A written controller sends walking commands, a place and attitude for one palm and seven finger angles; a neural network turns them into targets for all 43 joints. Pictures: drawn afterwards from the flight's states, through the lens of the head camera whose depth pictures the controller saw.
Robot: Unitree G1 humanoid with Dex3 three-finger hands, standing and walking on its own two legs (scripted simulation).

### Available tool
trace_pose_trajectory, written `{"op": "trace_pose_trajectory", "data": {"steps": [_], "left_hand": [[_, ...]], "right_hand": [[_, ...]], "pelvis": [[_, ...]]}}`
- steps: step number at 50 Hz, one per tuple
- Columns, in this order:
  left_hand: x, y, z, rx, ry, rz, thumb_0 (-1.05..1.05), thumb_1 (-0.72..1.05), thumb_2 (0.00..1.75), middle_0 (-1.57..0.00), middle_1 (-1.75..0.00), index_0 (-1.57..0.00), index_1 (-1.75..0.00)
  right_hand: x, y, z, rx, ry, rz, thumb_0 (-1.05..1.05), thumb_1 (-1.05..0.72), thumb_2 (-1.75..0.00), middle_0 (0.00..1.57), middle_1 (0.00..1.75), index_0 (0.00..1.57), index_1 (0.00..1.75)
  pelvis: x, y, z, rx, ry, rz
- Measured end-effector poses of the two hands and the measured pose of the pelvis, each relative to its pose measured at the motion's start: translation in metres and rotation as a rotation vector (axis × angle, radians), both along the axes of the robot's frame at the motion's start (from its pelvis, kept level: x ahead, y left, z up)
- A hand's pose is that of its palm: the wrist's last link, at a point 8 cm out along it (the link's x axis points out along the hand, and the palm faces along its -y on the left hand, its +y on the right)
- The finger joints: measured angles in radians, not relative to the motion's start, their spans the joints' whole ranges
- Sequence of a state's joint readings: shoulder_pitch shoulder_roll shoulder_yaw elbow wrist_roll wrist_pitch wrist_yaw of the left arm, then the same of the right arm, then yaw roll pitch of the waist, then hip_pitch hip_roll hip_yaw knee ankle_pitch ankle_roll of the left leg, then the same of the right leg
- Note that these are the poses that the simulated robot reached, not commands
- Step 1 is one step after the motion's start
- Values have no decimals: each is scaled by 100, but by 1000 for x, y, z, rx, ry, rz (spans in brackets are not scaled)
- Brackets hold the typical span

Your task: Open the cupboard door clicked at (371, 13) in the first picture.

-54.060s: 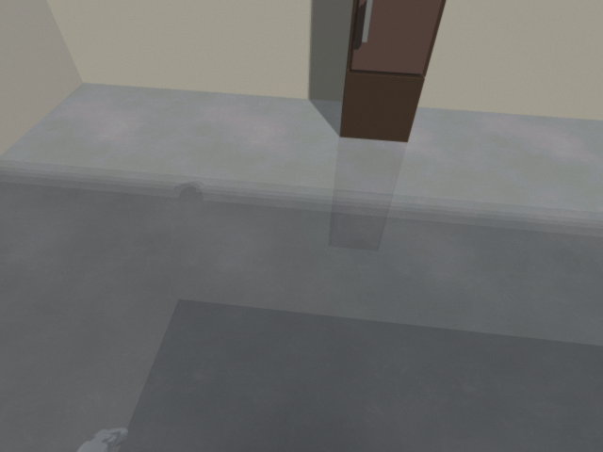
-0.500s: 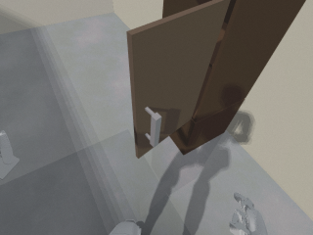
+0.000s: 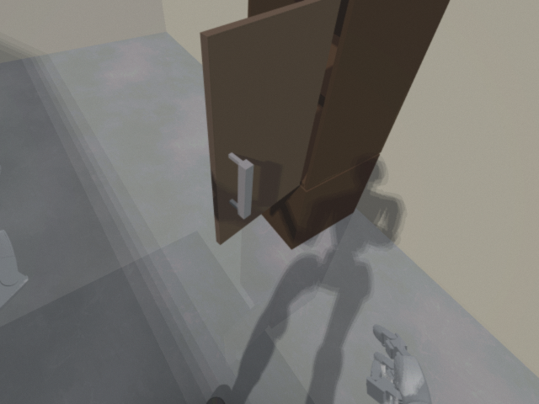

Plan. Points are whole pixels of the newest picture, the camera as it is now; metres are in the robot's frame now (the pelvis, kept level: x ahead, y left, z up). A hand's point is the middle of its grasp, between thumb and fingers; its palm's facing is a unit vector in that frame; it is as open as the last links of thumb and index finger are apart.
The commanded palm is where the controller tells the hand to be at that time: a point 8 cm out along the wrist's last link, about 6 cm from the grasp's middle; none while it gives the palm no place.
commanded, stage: stop stepping back and stand still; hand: left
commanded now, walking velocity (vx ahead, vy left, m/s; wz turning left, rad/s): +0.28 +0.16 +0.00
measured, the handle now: (238, 186) +0.59 +0.09 -0.10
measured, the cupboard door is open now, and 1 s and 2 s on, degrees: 100 100 100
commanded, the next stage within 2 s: let the arm hang, fingers relaxed in 0.46 s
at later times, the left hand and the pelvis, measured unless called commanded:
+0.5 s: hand (37, 308) +0.18 +0.23 +0.17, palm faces +0.36 -0.79 -0.49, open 7.4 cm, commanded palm +0.11 +0.29 +0.18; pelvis -0.03 -0.01 -0.01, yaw -1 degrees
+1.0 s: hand out of the picture -0.08 +0.17 -0.18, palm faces +0.09 -0.98 -0.19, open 7.1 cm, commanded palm none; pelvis -0.07 -0.02 +0.00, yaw +4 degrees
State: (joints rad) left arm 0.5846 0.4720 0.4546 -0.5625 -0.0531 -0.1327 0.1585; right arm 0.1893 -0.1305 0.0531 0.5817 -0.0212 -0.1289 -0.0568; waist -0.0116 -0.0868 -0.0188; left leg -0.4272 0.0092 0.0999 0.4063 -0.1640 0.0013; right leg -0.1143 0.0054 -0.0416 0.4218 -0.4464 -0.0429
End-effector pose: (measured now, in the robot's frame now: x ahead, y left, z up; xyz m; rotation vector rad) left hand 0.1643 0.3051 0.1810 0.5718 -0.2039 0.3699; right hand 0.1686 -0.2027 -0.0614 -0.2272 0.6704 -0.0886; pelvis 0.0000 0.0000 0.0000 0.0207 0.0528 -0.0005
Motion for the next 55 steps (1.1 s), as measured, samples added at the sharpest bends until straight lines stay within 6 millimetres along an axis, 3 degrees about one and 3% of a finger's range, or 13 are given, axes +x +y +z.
{"op": "trace_pose_trajectory", "data": {"steps": [6, 11, 18, 24, 28, 30, 34, 38, 41, 43, 48, 52, 55], "left_hand": [[-26, -20, 12, -15, -63, -34, 2, 89, 90, -21, -30, -21, -31], [-29, -13, 13, -15, -137, -10, 1, 89, 90, -21, -30, -21, -31], [-19, -4, -8, -15, -55, 18, 2, 89, 90, -21, -30, -21, -31], [-25, -31, 4, 26, -49, -64, 2, 89, 90, -21, -30, -21, -31], [-34, -28, 13, 58, -70, -75, 2, 89, 90, -21, -30, -21, -31], [-27, -17, -9, 45, 18, -59, 1, 89, 90, -21, -30, -21, -31], [-23, -5, -124, -190, 477, 76, 0, 90, 90, -20, -30, -20, -30], [-74, -41, -238, -373, 894, 112, 1, 91, 90, -19, -30, -19, -30], [-134, -80, -297, -505, 1154, 116, 1, 91, 90, -19, -30, -19, -30], [-173, -97, -316, -592, 1270, 161, 1, 93, 90, -20, -30, -20, -30], [-235, -87, -332, -660, 1423, 280, 0, 99, 90, -21, -30, -21, -30], [-264, -77, -327, -667, 1508, 338, 0, 96, 90, -20, -30, -20, -30], [-272, -66, -321, -652, 1531, 370, 1, 94, 90, -20, -30, -20, -30]], "right_hand": [[-59, -42, -12, -51, 125, -71, 1, -90, -89, 21, 31, 21, 30], [-87, -68, -18, -113, 134, -150, 1, -90, -89, 20, 30, 21, 30], [-89, -61, -30, -72, 92, -189, 1, -90, -89, 20, 30, 20, 30], [-81, -38, -34, 17, 77, -117, 1, -90, -89, 20, 30, 20, 30], [-73, -29, -32, 27, 80, -93, 1, -90, -89, 20, 30, 21, 30], [-68, -28, -38, 39, 83, -50, 1, -90, -89, 20, 30, 21, 30], [-71, -32, -60, 44, 164, -11, 1, -90, -89, 20, 30, 21, 30], [-93, -40, -73, 36, 248, 0, 1, -90, -89, 20, 30, 21, 30], [-118, -50, -78, 26, 347, -26, 1, -90, -89, 20, 30, 21, 30], [-138, -56, -78, 5, 432, -46, 1, -90, -89, 20, 30, 21, 30], [-192, -65, -73, -56, 631, -84, 1, -90, -89, 20, 30, 20, 30], [-221, -63, -69, -65, 730, -98, 1, -90, -89, 20, 30, 20, 30], [-229, -59, -70, -54, 756, -102, 1, -90, -89, 20, 30, 20, 30]], "pelvis": [[-16, -8, 4, 6, -23, -22], [-14, -4, -2, -4, -35, 3], [-24, -1, -11, 14, -59, -16], [-31, -8, -9, -13, -55, -8], [-29, -5, -6, -17, -59, -19], [-31, 0, -8, -23, -50, -1], [-45, 6, -12, -4, -50, 38], [-58, -6, -19, 39, -74, 31], [-62, -14, -19, 25, -99, 47], [-62, -16, -15, 6, -98, 62], [-64, -18, -8, -30, -90, 80], [-66, -14, -1, -35, -80, 78], [-66, -10, 2, -32, -79, 76]]}}
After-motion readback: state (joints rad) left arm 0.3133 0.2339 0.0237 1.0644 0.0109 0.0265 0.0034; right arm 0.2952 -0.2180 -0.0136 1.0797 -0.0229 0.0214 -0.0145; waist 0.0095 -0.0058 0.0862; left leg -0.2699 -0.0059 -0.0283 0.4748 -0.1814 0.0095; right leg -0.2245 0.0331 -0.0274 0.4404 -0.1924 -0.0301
